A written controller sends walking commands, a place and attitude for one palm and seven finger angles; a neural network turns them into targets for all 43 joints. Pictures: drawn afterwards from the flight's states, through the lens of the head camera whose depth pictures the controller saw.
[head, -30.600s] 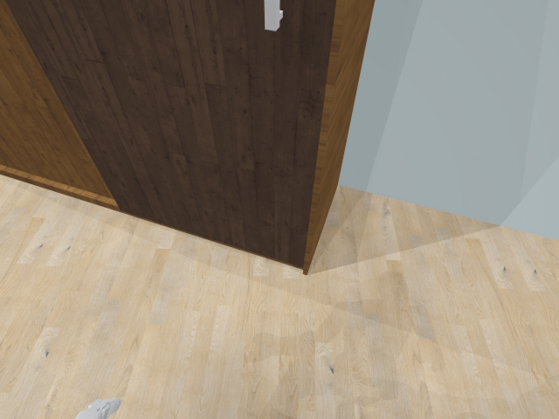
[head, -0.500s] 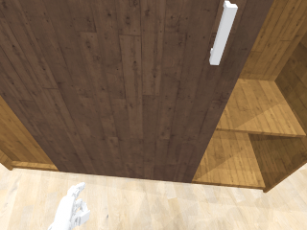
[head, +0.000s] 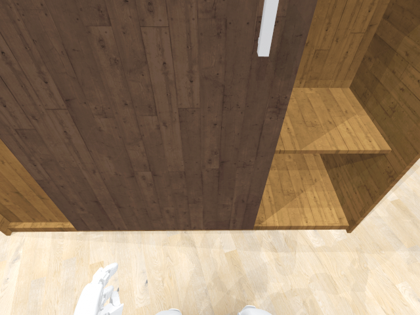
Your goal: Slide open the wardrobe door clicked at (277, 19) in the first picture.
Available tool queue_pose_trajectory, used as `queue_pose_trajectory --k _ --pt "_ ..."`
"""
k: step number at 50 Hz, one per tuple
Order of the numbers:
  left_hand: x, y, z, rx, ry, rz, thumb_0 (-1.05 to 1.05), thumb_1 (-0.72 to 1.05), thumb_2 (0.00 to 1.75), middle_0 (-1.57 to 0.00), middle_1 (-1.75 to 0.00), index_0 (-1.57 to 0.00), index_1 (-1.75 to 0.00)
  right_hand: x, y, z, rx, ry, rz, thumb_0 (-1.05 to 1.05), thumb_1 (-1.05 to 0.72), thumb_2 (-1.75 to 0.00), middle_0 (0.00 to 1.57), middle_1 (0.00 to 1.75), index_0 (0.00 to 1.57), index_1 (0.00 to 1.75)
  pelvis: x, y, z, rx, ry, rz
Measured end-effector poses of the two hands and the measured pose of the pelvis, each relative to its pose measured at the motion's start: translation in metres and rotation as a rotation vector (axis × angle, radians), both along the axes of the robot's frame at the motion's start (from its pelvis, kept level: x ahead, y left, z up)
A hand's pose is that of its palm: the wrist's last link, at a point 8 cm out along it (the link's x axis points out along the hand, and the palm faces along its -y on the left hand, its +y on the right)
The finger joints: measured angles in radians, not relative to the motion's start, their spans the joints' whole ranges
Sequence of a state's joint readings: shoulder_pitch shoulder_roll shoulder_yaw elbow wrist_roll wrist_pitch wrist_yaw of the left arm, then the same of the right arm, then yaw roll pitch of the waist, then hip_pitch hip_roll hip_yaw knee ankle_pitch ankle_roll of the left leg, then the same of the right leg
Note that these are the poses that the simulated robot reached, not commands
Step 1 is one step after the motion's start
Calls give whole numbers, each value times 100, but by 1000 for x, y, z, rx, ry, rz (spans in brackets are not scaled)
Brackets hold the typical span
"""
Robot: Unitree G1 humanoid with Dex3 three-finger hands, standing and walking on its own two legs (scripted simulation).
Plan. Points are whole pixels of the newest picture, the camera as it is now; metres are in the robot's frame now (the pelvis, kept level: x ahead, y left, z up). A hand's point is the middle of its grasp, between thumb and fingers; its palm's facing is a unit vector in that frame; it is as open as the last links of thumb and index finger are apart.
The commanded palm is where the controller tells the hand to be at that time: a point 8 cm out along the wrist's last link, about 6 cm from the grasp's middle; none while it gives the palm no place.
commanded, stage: step back with the hand held close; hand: right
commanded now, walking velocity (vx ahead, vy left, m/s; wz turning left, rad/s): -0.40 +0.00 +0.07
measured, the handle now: (266, 16) +0.61 -0.08 +0.29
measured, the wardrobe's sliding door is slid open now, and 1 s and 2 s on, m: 0.49 0.49 0.49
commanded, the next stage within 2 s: stop stepping back and stand still in 0.26 s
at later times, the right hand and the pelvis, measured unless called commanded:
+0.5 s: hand out of the picture +0.12 -0.26 +0.19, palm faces +0.39 +0.85 -0.37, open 7.4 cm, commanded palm +0.05 -0.30 +0.20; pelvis -0.11 -0.02 +0.02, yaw +5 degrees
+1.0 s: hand out of the picture +0.08 -0.27 +0.18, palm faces +0.37 +0.85 -0.38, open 7.4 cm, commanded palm +0.02 -0.31 +0.20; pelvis -0.15 -0.03 +0.02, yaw +6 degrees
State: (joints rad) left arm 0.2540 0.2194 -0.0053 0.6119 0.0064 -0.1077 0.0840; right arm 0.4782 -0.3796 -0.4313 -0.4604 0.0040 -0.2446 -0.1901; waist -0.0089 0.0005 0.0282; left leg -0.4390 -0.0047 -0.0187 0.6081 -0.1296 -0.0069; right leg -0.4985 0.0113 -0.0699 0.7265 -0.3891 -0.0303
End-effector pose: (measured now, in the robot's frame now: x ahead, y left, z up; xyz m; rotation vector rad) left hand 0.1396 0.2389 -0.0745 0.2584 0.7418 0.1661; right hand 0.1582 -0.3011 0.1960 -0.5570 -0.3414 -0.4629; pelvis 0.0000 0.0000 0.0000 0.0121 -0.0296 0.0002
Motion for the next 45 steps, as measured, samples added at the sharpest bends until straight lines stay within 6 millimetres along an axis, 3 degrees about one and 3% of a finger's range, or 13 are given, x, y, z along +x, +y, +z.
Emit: queue_pose_trajectory --k 6,13,18,23,28,32,36,45 --pt "-15 -5 3 44 12 -13 2 90 90 -20 -30 -20 -30 -20 -5 -8 50 -28 36 1 -88 -90 21 30 21 30 -28 -12 -4 10 3 -14" --pt "-36 -26 14 -11 -55 -9 2 90 90 -20 -30 -20 -30 -59 -21 6 28 -36 14 1 -88 -90 21 30 21 30 -56 -12 3 48 16 4" --pt "-52 -36 16 -62 -91 -64 2 90 90 -20 -30 -20 -30 -80 -7 6 68 -43 11 1 -89 -90 20 30 21 30 -86 -4 5 1 67 53" --pt "-85 -34 19 -57 -30 -35 2 90 90 -21 -30 -20 -30 -78 7 9 93 -16 109 1 -88 -90 20 30 21 30 -110 -12 17 -11 62 90" --pt "-123 -19 26 -6 -65 89 2 90 90 -21 -30 -21 -30 -80 -4 -4 73 62 164 1 -88 -90 21 30 21 30 -120 -26 12 16 68 77" --pt "-156 -12 34 30 -31 142 2 90 90 -20 -30 -20 -30 -92 -15 -7 75 120 149 1 -88 -90 21 30 21 30 -135 -28 20 -6 51 103" --pt "-184 -10 36 23 -3 153 2 90 90 -20 -30 -20 -30 -109 -10 2 67 128 141 1 -88 -90 21 30 21 30 -145 -26 28 5 46 116" --pt "-210 1 10 -4 80 156 2 90 90 -20 -30 -20 -30 -123 2 5 70 81 133 1 -88 -90 21 30 21 30 -161 -22 21 -11 31 123"
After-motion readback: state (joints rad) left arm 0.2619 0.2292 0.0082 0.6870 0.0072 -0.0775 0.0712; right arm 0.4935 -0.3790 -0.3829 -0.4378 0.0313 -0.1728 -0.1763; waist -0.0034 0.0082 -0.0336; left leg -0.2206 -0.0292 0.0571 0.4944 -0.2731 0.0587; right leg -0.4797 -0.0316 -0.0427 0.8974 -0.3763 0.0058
